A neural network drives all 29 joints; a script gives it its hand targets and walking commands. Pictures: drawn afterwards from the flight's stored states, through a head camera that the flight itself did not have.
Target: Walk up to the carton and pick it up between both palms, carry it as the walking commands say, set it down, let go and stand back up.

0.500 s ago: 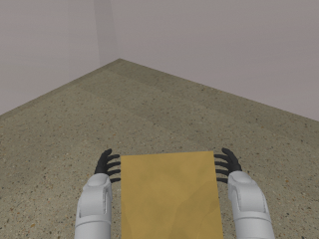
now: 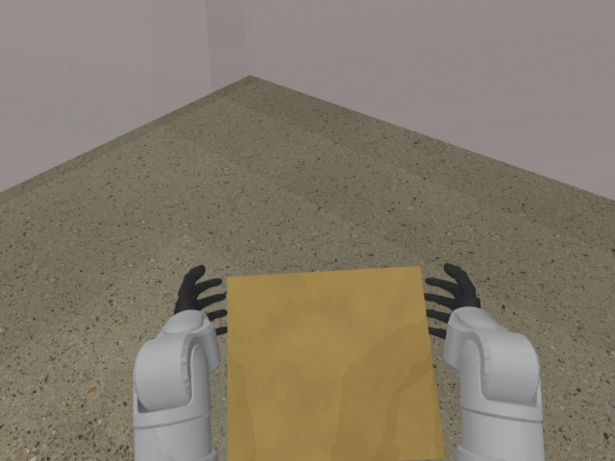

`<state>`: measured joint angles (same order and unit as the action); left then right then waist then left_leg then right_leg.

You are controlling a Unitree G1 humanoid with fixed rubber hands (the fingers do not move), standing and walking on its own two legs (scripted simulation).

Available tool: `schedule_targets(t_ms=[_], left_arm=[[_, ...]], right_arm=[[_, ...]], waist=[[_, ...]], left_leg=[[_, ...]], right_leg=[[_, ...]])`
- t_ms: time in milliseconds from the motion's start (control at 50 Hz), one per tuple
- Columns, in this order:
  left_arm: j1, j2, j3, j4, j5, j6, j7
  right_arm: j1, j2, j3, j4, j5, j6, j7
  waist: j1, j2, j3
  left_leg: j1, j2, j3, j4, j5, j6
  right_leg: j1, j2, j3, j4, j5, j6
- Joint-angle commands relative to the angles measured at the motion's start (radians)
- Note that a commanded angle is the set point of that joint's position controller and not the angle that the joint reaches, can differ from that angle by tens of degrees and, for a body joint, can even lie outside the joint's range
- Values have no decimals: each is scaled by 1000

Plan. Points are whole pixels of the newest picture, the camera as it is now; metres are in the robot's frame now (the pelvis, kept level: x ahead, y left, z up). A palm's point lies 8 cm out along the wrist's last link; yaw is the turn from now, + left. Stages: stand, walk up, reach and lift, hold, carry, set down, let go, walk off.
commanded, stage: carry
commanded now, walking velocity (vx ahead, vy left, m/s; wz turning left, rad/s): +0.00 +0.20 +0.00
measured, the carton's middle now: (327, 356) +0.30 -0.01 -0.03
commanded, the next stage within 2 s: none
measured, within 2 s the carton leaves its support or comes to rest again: neither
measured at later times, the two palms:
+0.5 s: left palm (166, 337) +0.26 +0.18 +0.10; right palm (457, 355) +0.24 -0.14 +0.09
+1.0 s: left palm (26, 397) +0.21 +0.31 +0.09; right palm (340, 402) +0.20 -0.01 +0.08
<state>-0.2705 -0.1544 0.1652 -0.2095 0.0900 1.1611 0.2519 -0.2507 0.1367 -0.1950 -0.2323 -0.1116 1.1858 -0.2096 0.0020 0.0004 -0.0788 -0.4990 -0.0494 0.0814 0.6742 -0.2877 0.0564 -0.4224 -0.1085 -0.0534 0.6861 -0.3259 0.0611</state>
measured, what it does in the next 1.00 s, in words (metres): steps to the left: right foot, then left foot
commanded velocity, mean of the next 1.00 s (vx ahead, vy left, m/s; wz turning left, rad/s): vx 0.00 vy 0.20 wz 0.00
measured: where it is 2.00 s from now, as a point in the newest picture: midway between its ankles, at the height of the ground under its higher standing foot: outside the picture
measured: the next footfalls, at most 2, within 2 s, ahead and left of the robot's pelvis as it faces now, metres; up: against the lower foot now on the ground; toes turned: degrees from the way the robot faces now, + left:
right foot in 0.32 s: -0.01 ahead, -0.09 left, +0.00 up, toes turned -13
left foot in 0.64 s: +0.04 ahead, +0.23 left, +0.00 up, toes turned +3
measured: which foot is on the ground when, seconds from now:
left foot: down 0.00-0.34, up 0.36-0.62, down 0.64-0.86, up 0.88-1.00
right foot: down 0.00-0.04, up 0.06-0.30, down 0.32-0.66, up 0.68-0.84, down 0.86-1.00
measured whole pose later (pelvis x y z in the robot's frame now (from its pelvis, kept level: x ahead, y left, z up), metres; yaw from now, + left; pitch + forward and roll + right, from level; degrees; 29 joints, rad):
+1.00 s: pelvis -0.08 +0.16 +0.01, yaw -1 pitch +4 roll +0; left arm -0.24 -0.15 0.16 -0.23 0.09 1.17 0.23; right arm -0.21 0.14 -0.17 -0.26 -0.13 1.19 -0.19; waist 0.01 0.01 -0.06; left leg -0.52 0.03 0.06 0.81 -0.39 0.01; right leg -0.39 -0.14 -0.15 0.62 -0.28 0.03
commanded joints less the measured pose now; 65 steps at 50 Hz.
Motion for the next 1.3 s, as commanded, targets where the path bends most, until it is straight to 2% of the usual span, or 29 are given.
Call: schedule_targets(t_ms=[0, 20, 40, 100, 220, 300, 320, 340, 360, 400, 500, 560, 600, 620, 660, 680, 760, 820, 840, 860, 880, 900, 940, 1020, 1060, 1080, 1100, 1160, 1280], left_arm=[[-519, -959, -731, -50, -416, 46, -464], [-528, -957, -730, -48, -413, 50, -463], [-554, -947, -726, -45, -417, 52, -465], [-554, -970, -720, -16, -433, 48, -479], [-512, -979, -717, -22, -448, 48, -474], [-461, -968, -706, -15, -436, 39, -475], [-463, -968, -705, -24, -436, 35, -477], [-427, -971, -691, 4, -415, 28, -480], [-452, -979, -693, -13, -427, 29, -484], [-496, -976, -705, -30, -434, 28, -479], [-483, -939, -685, -57, -414, 19, -465], [-431, -926, -667, -56, -387, 20, -454], [-407, -923, -669, -66, -373, 21, -448], [-406, -924, -676, -77, -368, 21, -447], [-448, -917, -705, -91, -375, 33, -453], [-466, -929, -728, -92, -387, 32, -455], [-492, -957, -757, -121, -438, 30, -473], [-479, -946, -754, -119, -468, 33, -482], [-475, -941, -745, -112, -469, 37, -486], [-436, -932, -725, -73, -450, 38, -491], [-403, -947, -704, -36, -439, 32, -496], [-445, -963, -716, -61, -453, 29, -494], [-458, -959, -720, -60, -439, 24, -486], [-441, -947, -710, -81, -411, 25, -461], [-406, -932, -699, -70, -381, 31, -454], [-432, -922, -704, -81, -376, 39, -456], [-457, -928, -711, -73, -375, 40, -457], [-486, -970, -745, -67, -405, 37, -467], [-486, -956, -737, -60, -447, 44, -475]], right_arm=[[-612, 942, 749, -47, 474, 18, 440], [-601, 933, 732, -19, 465, 20, 445], [-580, 930, 716, 9, 456, 20, 445], [-575, 949, 721, -3, 437, 17, 434], [-573, 936, 727, -68, 431, 7, 416], [-541, 922, 737, -45, 424, 5, 418], [-559, 923, 744, -53, 432, 3, 419], [-595, 927, 765, -77, 443, 9, 421], [-587, 937, 768, -64, 440, 7, 421], [-612, 941, 769, -69, 448, 1, 422], [-586, 941, 779, -76, 467, -3, 421], [-558, 929, 781, -75, 469, 4, 422], [-536, 925, 783, -73, 466, 6, 425], [-532, 924, 783, -79, 463, 8, 428], [-487, 902, 737, -26, 435, -3, 435], [-497, 923, 737, -46, 438, -6, 433], [-501, 927, 734, -102, 413, -19, 414], [-493, 908, 731, -120, 401, -20, 400], [-492, 901, 731, -116, 399, -19, 397], [-487, 898, 733, -103, 393, -11, 397], [-498, 907, 750, -100, 396, -6, 399], [-529, 914, 762, -122, 407, -13, 401], [-571, 926, 780, -133, 435, -15, 413], [-554, 919, 775, -120, 464, -3, 425], [-529, 919, 774, -84, 462, 7, 437], [-498, 907, 748, -36, 444, 5, 443], [-510, 928, 745, -35, 449, 5, 446], [-520, 940, 747, -51, 437, -1, 440], [-522, 920, 732, -84, 416, -11, 415]], waist=[[-11, -43, -295], [-9, 171, -293], [-10, 242, -294], [-1, 81, -310], [-4, 102, -383], [16, 65, -396], [18, -26, -373], [22, -250, -321], [15, -254, -277], [8, -113, -257], [8, -210, -301], [14, -256, -316], [8, -196, -350], [7, -128, -387], [-6, 254, -386], [-8, 281, -384], [-3, 195, -364], [16, 126, -353], [16, 60, -344], [17, -172, -329], [12, -314, -308], [5, -244, -277], [0, -190, -264], [0, -197, -314], [5, -62, -335], [-2, 182, -330], [-12, 265, -314], [-6, 162, -310], [-1, 156, -354]], left_leg=[[293, 125, -160, -183, -23, 0], [335, 250, -330, -338, 61, 27], [337, 333, -395, -371, 172, 75], [289, 311, -317, -368, 79, 132], [411, 295, -263, -328, 282, 168], [252, 223, -141, -263, 310, 67], [109, 181, -114, -192, 252, 13], [-35, 112, -28, -30, -27, -47], [-138, 108, -40, 138, -141, -43], [-175, 106, -129, 285, -115, -50], [-80, 67, -5, 127, -109, -83], [21, 50, 45, -61, -66, -76], [206, 54, 80, -274, 102, -70], [345, 127, 1, -303, 169, -62], [487, 359, -262, -207, 817, 76], [482, 357, -261, -189, 868, 116], [379, 303, -161, -189, 581, 136], [273, 242, -85, -135, 429, 87], [163, 206, -63, -70, 318, 49], [-37, 126, -25, 59, 5, -22], [-82, 105, -43, 223, -219, -39], [-113, 132, -117, 296, -195, -38], [-81, 152, -126, 218, -118, -40], [132, 62, 41, -139, -28, -61], [317, 151, -67, -287, 102, -52], [353, 332, -304, -303, 325, 20], [360, 360, -343, -296, 432, 94], [317, 325, -230, -265, 394, 139], [338, 294, -194, -269, 308, 147]], right_leg=[[-41, -155, 113, -83, 41, -74], [-119, -39, -12, 99, -106, -28], [-153, 21, -71, 245, -264, -3], [-139, 19, -11, 377, -241, -23], [-68, 50, -52, 127, -231, -46], [282, -16, -74, -282, 88, -74], [385, -124, 79, -307, 101, -105], [370, -356, 338, -315, 295, -201], [346, -431, 361, -342, 453, -252], [332, -369, 256, -305, 560, -235], [391, -226, 55, -180, 898, -155], [381, -220, 36, -149, 800, -132], [318, -184, -9, -72, 627, -77], [219, -171, -17, -6, 442, -41], [-89, -23, -112, 146, -230, 34], [-108, -3, -73, 244, -362, 10], [-87, 16, -63, 202, -224, -22], [131, 14, -106, -186, 81, -49], [250, -61, -23, -260, 142, -64], [352, -311, 303, -316, 365, -146], [300, -428, 403, -347, 472, -241], [285, -409, 352, -335, 486, -254], [254, -328, 192, -288, 448, -184], [236, -215, 30, -172, 430, -113], [113, -151, -22, -42, 224, -39], [-55, -45, -117, 95, -95, 19], [-114, 6, -103, 247, -317, 11], [-148, 26, -24, 436, -260, -14], [26, 56, -83, 5, -163, -60]])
